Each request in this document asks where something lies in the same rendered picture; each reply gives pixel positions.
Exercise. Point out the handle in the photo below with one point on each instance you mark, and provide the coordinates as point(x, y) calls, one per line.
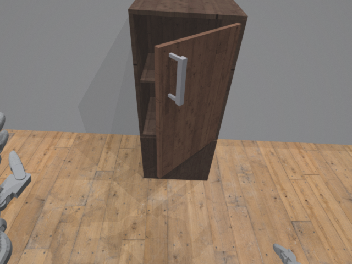
point(181, 77)

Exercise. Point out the left robot forearm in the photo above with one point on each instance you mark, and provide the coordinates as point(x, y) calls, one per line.
point(5, 243)

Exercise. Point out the robot left hand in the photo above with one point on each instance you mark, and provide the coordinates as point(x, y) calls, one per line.
point(15, 183)

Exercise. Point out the cupboard door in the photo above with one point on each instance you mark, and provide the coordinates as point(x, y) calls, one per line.
point(181, 131)

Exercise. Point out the robot right hand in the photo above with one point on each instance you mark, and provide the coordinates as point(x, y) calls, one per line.
point(286, 255)

